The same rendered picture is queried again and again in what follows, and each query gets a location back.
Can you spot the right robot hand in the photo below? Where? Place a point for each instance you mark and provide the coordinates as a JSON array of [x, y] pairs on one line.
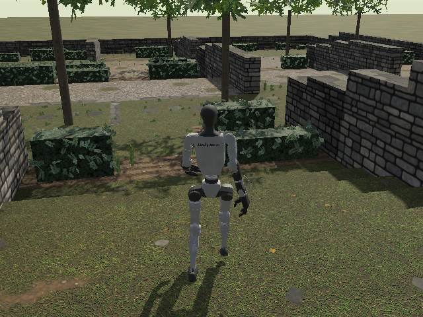
[[245, 201]]

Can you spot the robot left forearm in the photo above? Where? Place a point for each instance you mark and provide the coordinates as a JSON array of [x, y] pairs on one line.
[[187, 169]]

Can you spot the right robot upper arm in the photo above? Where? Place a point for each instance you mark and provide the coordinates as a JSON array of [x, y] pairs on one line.
[[230, 139]]

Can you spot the robot head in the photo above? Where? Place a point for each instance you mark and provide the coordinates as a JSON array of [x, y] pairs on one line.
[[209, 115]]

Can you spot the left robot hand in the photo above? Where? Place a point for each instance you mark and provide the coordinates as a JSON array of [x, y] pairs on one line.
[[195, 169]]

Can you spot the robot right forearm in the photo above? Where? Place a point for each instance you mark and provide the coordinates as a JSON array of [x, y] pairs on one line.
[[238, 180]]

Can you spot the robot left thigh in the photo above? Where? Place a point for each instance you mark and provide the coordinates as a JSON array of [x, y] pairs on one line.
[[195, 200]]

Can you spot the left robot upper arm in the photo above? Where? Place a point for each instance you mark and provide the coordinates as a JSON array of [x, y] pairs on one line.
[[187, 149]]

